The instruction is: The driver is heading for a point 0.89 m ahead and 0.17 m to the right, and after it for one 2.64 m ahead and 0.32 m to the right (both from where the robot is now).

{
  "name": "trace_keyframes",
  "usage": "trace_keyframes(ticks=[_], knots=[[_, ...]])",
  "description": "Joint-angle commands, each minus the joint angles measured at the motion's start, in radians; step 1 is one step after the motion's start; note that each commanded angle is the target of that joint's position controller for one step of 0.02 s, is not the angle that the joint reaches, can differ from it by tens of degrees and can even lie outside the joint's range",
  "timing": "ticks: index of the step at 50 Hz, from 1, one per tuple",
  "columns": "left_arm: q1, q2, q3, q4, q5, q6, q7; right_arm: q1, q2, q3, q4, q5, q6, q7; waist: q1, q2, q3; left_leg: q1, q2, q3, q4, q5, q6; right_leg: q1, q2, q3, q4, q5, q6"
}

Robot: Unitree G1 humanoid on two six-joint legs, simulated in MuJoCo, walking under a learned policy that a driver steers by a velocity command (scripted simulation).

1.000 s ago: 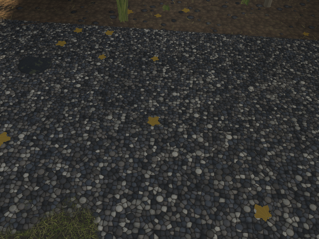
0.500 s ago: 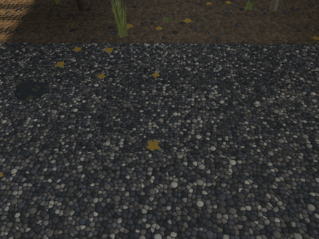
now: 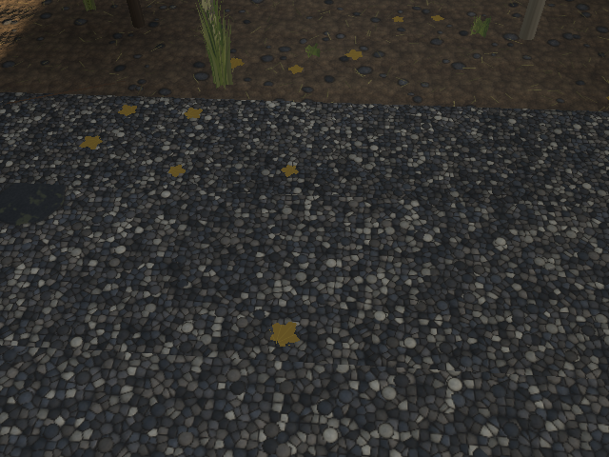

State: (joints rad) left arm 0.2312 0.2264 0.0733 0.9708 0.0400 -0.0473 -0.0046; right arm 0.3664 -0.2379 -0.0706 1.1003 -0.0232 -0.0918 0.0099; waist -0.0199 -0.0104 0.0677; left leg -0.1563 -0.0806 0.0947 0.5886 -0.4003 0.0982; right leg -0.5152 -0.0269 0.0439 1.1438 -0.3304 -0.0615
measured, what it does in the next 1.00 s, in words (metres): goes down: right foot 0.15 m lower, then left foot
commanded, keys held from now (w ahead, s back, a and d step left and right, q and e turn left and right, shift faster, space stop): w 0.74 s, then w+e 0.26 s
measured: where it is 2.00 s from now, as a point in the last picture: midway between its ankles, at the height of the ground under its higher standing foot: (348, 328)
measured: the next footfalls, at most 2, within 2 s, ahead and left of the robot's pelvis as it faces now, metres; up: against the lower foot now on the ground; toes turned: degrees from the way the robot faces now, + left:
right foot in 0.28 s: +0.33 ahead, -0.12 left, -0.15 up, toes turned -4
left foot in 0.70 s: +0.59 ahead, +0.08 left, -0.15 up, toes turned +4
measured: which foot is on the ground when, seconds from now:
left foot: down 0.00-0.28, up 0.30-0.68, down 0.70-1.00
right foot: up 0.00-0.26, down 0.28-0.70, up 0.72-1.00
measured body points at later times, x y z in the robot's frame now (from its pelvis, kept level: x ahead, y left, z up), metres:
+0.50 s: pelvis +0.31 -0.04 -0.13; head +0.35 -0.04 +0.32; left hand +0.29 +0.20 -0.28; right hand +0.39 -0.29 -0.28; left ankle +0.39 +0.10 -0.80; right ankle +0.29 -0.11 -0.87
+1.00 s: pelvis +0.57 +0.02 -0.12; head +0.59 +0.03 +0.33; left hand +0.67 +0.27 -0.27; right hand +0.56 -0.24 -0.26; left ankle +0.55 +0.08 -0.87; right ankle +0.65 -0.15 -0.80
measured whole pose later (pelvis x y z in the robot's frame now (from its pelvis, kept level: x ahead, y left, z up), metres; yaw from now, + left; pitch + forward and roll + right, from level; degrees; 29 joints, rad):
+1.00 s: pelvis +0.57 +0.02 -0.12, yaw -5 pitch -1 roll +0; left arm 0.21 0.25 0.06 0.94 0.03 0.01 -0.02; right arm 0.34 -0.21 -0.05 0.99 -0.01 -0.09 0.00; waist -0.01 -0.04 0.05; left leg -0.06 -0.05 0.17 0.26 -0.19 0.09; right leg -0.58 -0.07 0.03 0.92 -0.12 -0.05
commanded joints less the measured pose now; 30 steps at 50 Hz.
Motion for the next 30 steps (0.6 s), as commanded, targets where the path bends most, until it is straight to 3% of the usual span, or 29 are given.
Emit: trace_keyframes(ticks=[1, 2, 3, 5, 6, 8, 10, 11, 12, 13, 14, 15, 16, 17, 18, 19, 20, 21, 23, 25, 28, 30], knots=[[-0.088, 0.050, 0.016, -0.082, -0.010, 0.023, -0.013, -0.023, -0.087, -0.004, -0.040, 0.003, -0.050, -0.014, 0.033, 0.005, 0.112, -0.081, 0.241, -0.269, -0.293, 0.258, 0.124, -0.139, -0.046, 0.024, -0.203, 0.258, 0.014], [-0.142, 0.037, 0.005, -0.110, -0.008, 0.018, -0.025, -0.052, -0.087, -0.005, -0.050, 0.007, -0.060, -0.015, 0.038, 0.039, 0.114, -0.183, 0.185, -0.214, -0.319, 0.124, 0.100, -0.047, -0.029, -0.027, -0.369, 0.426, 0.014], [-0.153, 0.023, 0.000, -0.109, -0.001, 0.012, -0.041, -0.046, -0.067, 0.003, -0.049, 0.004, -0.056, -0.016, 0.024, 0.034, 0.086, -0.219, 0.150, -0.180, -0.304, 0.078, 0.094, 0.055, -0.020, -0.065, -0.460, 0.587, 0.003], [-0.101, 0.020, -0.006, -0.074, -0.019, 0.008, -0.056, -0.043, -0.046, 0.013, -0.049, 0.011, -0.045, -0.017, 0.031, 0.047, 0.021, -0.304, 0.130, -0.134, -0.239, 0.037, 0.071, 0.260, 0.004, -0.105, -0.506, 0.826, -0.016], [-0.105, 0.021, -0.011, -0.076, -0.017, 0.006, -0.058, -0.019, -0.047, 0.017, -0.049, 0.012, -0.043, -0.015, 0.025, 0.045, 0.020, -0.296, 0.144, -0.142, -0.200, 0.016, 0.069, 0.275, 0.001, -0.103, -0.508, 0.852, -0.021], [-0.211, 0.054, -0.012, -0.110, -0.010, 0.004, -0.052, 0.040, -0.057, 0.021, -0.048, -0.010, -0.037, -0.013, -0.034, 0.052, 0.078, -0.179, 0.168, -0.171, -0.119, 0.001, 0.074, 0.166, -0.004, -0.114, -0.580, 0.781, -0.009], [-0.296, 0.070, -0.017, -0.145, 0.002, -0.005, -0.044, 0.137, -0.069, 0.021, -0.029, -0.036, -0.020, -0.035, -0.095, 0.034, 0.128, 0.007, 0.177, -0.196, 0.020, 0.067, 0.078, 0.042, -0.015, -0.104, -0.710, 0.696, 0.013], [-0.268, 0.076, -0.016, -0.137, -0.002, -0.019, -0.041, 0.168, -0.071, 0.023, -0.027, -0.051, -0.004, -0.052, -0.092, 0.021, 0.128, 0.092, 0.173, -0.200, 0.112, 0.134, 0.079, 0.029, -0.038, -0.073, -0.817, 0.687, 0.013], [-0.181, 0.085, -0.014, -0.107, 0.002, -0.029, -0.032, 0.186, -0.082, 0.020, -0.023, -0.049, 0.010, -0.069, -0.064, 0.005, 0.096, 0.152, 0.152, -0.188, 0.250, 0.244, 0.080, 0.085, -0.044, -0.069, -0.915, 0.700, 0.008], [-0.009, 0.093, -0.007, -0.045, 0.011, -0.033, -0.019, 0.185, -0.092, 0.017, -0.016, -0.036, 0.025, -0.074, 0.004, -0.006, 0.027, 0.126, 0.132, -0.163, 0.468, 0.353, 0.082, 0.259, -0.039, -0.082, -0.992, 0.749, -0.005], [0.188, 0.125, 0.011, 0.016, 0.017, -0.030, -0.016, 0.156, -0.100, 0.011, -0.026, -0.005, 0.032, -0.061, 0.097, -0.043, -0.102, -0.002, 0.092, -0.108, 0.725, 0.348, 0.073, 0.542, -0.059, -0.100, -0.984, 0.830, -0.018], [0.290, 0.184, 0.024, 0.055, 0.015, -0.026, -0.028, 0.159, -0.043, 0.011, -0.037, 0.016, 0.030, -0.044, 0.113, -0.172, -0.155, -0.307, -0.023, -0.064, 1.120, -0.311, 0.053, 0.777, -0.170, -0.004, -0.804, 1.161, -0.074], [0.361, 0.212, 0.021, 0.048, 0.002, -0.032, -0.041, 0.271, -0.023, 0.014, -0.057, 0.069, 0.023, -0.061, 0.071, -0.216, -0.309, -0.645, 0.003, -0.179, 1.238, -0.432, 0.047, 1.164, -0.366, 0.141, -0.429, 1.422, -0.131], [0.375, 0.192, 0.027, 0.043, -0.012, -0.017, -0.041, 0.223, -0.057, 0.018, -0.066, 0.063, 0.016, -0.072, 0.134, -0.164, -0.347, -0.807, 0.050, -0.180, 1.255, -0.370, 0.052, 1.188, -0.404, 0.198, -0.479, 1.199, -0.180], [0.285, 0.207, 0.032, 0.021, -0.011, -0.023, -0.013, 0.062, -0.082, 0.014, -0.126, 0.038, 0.007, -0.074, 0.142, -0.165, -0.283, -0.917, 0.078, -0.192, 1.127, -0.128, 0.036, 1.031, -0.448, 0.300, -0.671, 0.520, -0.259], [0.158, 0.128, 0.007, -0.008, -0.002, -0.028, 0.004, -0.047, -0.118, 0.004, -0.137, 0.004, 0.011, -0.054, 0.098, -0.021, -0.177, -0.849, 0.124, -0.162, 1.034, -0.019, 0.007, 0.797, -0.385, 0.323, -0.821, 0.195, -0.232], [0.117, 0.125, -0.005, -0.008, -0.012, -0.046, 0.017, -0.099, -0.101, -0.001, -0.167, -0.018, 0.025, -0.029, 0.050, -0.043, -0.064, -0.739, 0.152, -0.177, 0.837, 0.044, -0.038, 0.553, -0.403, 0.328, -0.878, 0.335, -0.250], [0.105, 0.090, -0.017, 0.008, -0.010, -0.054, 0.019, -0.091, -0.077, 0.002, -0.160, -0.027, 0.043, -0.008, 0.003, 0.008, -0.006, -0.614, 0.187, -0.179, 0.676, 0.083, -0.070, 0.388, -0.342, 0.255, -0.902, 0.434, -0.233], [0.104, 0.089, -0.017, 0.025, -0.009, -0.066, 0.018, -0.115, -0.003, 0.021, -0.169, -0.026, 0.059, 0.016, -0.024, -0.043, 0.011, -0.441, 0.184, -0.116, 0.462, 0.200, -0.095, 0.225, -0.224, 0.110, -0.931, 0.547, -0.199], [0.074, 0.085, -0.018, 0.014, -0.028, -0.068, 0.011, -0.130, 0.025, 0.038, -0.187, -0.008, 0.047, 0.027, -0.039, -0.097, -0.018, -0.282, 0.172, -0.077, 0.225, 0.375, -0.070, 0.162, -0.144, -0.006, -0.916, 0.623, -0.153], [0.143, 0.102, -0.011, 0.030, -0.044, -0.056, -0.002, -0.226, -0.008, 0.040, -0.210, 0.000, 0.050, 0.019, 0.002, -0.073, -0.025, -0.264, 0.137, -0.031, 0.124, 0.396, -0.037, 0.279, -0.164, 0.009, -0.939, 0.557, -0.138], [0.198, 0.104, -0.010, 0.047, -0.035, -0.041, -0.002, -0.297, -0.032, 0.032, -0.240, -0.003, 0.050, 0.014, 0.023, -0.038, 0.017, -0.322, 0.135, -0.033, 0.076, 0.336, -0.013, 0.381, -0.197, 0.030, -0.924, 0.516, -0.139]])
